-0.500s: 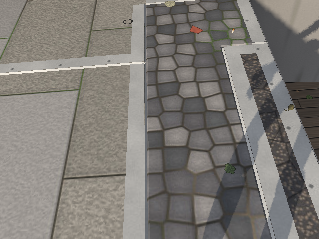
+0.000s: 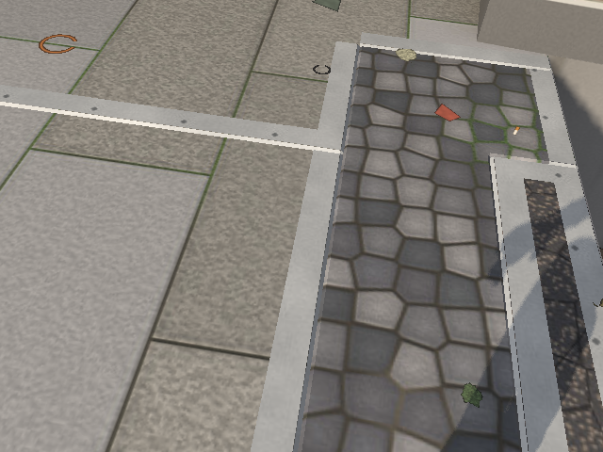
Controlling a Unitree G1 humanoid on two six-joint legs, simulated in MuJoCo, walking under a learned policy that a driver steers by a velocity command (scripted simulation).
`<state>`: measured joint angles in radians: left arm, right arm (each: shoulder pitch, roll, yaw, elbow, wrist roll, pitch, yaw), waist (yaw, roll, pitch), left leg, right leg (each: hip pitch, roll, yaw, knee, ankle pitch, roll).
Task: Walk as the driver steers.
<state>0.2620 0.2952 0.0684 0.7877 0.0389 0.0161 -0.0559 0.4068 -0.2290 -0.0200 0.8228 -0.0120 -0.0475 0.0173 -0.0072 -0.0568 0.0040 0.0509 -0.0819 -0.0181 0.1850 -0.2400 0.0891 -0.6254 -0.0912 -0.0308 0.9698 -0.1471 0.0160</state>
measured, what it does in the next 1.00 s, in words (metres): walks ahead, turning right: right foot, then left foot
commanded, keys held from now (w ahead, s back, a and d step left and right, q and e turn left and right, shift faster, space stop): w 0.06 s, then w+e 0.54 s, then w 0.08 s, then no key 0.32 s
